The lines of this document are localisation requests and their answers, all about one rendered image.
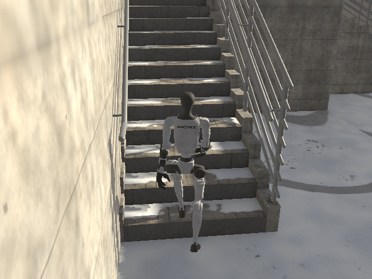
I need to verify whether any robot right upper arm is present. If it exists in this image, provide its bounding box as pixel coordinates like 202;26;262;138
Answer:
199;117;210;148

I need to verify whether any robot left hand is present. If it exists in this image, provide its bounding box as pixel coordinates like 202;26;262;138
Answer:
156;172;170;190

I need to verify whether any robot left upper arm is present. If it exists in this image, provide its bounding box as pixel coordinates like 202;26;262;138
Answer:
162;116;175;150

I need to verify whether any humanoid robot head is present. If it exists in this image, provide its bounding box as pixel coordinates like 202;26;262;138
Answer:
177;92;197;120

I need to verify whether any robot left thigh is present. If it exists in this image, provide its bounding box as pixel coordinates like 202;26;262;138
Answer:
166;160;183;181

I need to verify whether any robot right forearm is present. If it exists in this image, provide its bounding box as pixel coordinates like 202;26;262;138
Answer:
201;141;210;153

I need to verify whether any robot left forearm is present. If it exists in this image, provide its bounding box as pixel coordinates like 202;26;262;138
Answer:
157;141;168;173

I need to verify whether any robot right hand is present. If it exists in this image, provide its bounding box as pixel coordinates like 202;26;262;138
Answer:
195;147;206;158

